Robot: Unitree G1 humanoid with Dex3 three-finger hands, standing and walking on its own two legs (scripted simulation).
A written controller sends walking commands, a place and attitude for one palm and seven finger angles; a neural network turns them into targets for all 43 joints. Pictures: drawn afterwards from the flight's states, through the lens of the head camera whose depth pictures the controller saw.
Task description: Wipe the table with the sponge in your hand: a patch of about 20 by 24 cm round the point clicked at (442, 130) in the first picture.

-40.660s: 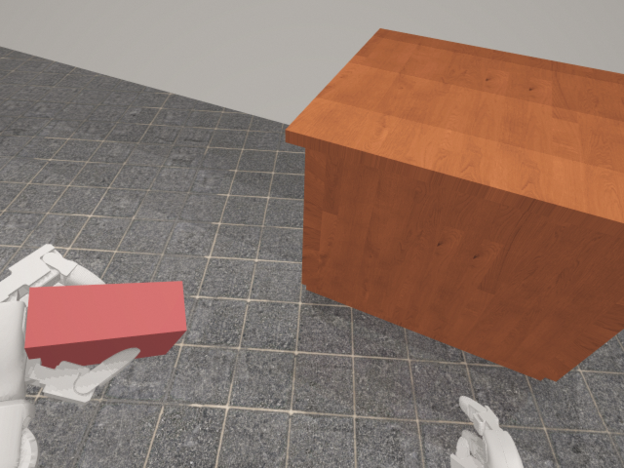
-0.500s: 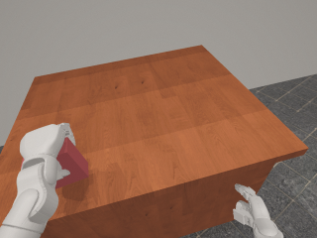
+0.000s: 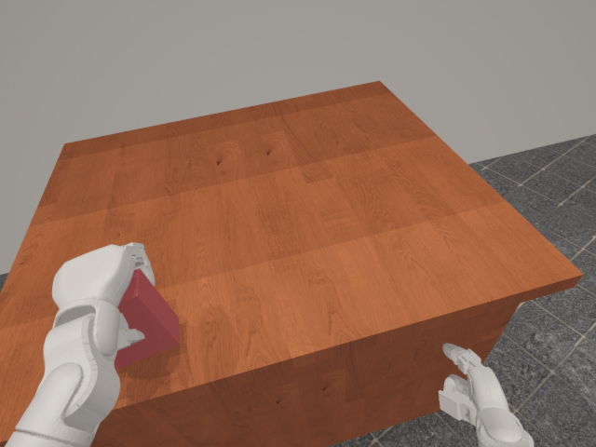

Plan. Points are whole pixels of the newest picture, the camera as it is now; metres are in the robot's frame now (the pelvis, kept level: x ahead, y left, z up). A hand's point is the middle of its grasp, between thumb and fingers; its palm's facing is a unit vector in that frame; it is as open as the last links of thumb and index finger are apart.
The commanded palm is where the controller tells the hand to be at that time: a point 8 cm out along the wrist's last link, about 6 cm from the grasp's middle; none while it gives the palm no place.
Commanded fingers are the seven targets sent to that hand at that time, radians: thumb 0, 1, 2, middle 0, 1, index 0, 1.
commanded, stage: move the sponge above the wiping area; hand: left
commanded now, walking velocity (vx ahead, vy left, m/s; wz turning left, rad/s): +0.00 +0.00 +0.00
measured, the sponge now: (131, 329) +0.24 +0.28 +0.04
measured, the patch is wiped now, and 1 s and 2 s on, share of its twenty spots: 0.00 0.00 0.00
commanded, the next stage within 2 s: lower the sponge onto the table in 1.46 s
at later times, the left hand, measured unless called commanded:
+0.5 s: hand (140, 311) +0.24 +0.26 +0.08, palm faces -0.08 -0.14 -0.99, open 9.4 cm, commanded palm +0.23 +0.26 +0.18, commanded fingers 0.00 0.10 1.30 -1.20 -1.60 -1.20 -1.60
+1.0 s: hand (139, 308) +0.24 +0.26 +0.09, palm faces -0.06 -0.10 -0.99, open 9.4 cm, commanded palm +0.23 +0.27 +0.19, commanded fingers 0.00 0.10 1.30 -1.20 -1.60 -1.20 -1.60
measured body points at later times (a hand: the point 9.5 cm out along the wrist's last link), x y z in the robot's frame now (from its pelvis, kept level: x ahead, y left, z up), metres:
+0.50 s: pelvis +0.00 +0.00 +0.00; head -0.01 -0.05 +0.45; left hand +0.24 +0.26 +0.13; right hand +0.25 -0.21 -0.08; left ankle +0.03 +0.12 -0.74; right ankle +0.01 -0.10 -0.74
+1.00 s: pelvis +0.00 +0.00 +0.00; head -0.01 -0.04 +0.45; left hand +0.24 +0.26 +0.14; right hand +0.25 -0.21 -0.08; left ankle +0.03 +0.12 -0.74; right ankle +0.01 -0.09 -0.74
